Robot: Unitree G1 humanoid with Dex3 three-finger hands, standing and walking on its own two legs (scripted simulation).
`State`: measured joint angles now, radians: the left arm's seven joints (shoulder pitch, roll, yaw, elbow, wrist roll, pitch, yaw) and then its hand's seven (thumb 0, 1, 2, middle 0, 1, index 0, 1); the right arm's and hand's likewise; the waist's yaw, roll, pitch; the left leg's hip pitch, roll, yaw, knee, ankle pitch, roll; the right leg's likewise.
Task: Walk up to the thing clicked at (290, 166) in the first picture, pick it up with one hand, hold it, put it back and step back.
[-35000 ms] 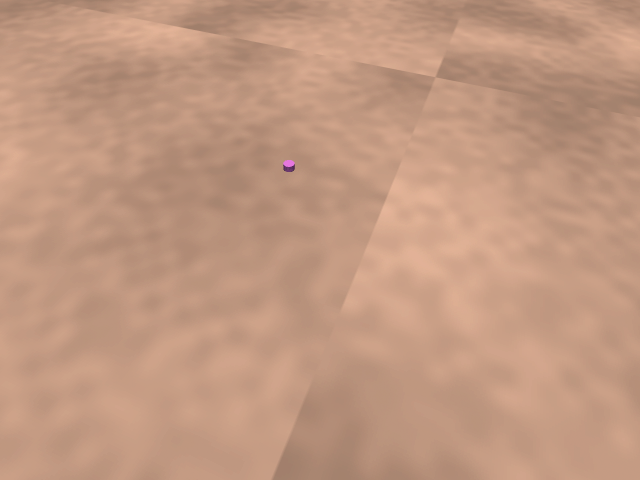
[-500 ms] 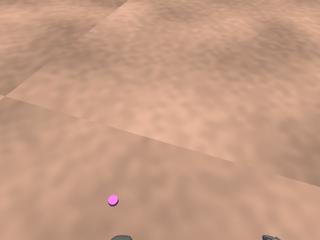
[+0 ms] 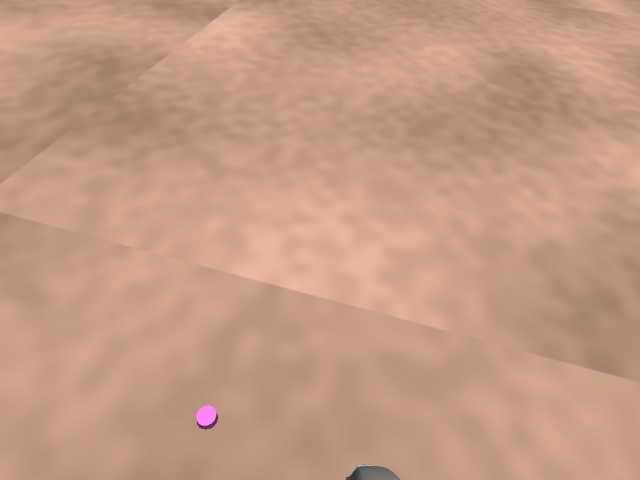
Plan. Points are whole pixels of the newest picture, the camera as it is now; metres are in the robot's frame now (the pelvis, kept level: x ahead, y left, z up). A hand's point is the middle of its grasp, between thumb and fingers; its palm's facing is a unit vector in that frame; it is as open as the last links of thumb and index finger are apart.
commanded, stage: walk up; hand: left
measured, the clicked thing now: (207, 417) +0.43 +0.26 -0.75
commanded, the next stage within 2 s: stand in 1.30 s
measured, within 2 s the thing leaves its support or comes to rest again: neither
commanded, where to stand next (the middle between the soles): +0.06 +0.00 m, yaw +3 degrees
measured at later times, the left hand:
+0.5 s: hand out of the picture +0.07 +0.28 -0.15, palm faces +0.05 -0.91 -0.41, open 7.4 cm
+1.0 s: hand out of the picture +0.13 +0.26 -0.16, palm faces +0.01 -0.94 -0.35, open 7.4 cm
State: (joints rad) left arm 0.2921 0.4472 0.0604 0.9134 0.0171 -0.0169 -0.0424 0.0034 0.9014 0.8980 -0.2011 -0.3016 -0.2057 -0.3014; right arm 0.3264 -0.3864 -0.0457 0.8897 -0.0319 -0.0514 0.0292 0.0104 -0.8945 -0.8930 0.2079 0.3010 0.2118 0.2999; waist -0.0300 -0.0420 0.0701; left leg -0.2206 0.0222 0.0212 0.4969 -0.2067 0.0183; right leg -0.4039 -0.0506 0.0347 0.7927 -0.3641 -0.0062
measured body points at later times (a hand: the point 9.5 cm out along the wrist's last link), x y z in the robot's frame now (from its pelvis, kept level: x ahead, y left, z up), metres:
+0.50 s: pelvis +0.01 +0.00 -0.02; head +0.03 +0.00 +0.43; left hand +0.06 +0.33 -0.13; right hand +0.07 -0.32 -0.14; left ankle +0.00 +0.13 -0.74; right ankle +0.08 -0.14 -0.73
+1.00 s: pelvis +0.04 +0.00 -0.01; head +0.06 +0.00 +0.44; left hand +0.13 +0.31 -0.13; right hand +0.15 -0.31 -0.13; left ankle +0.00 +0.13 -0.74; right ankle +0.07 -0.13 -0.74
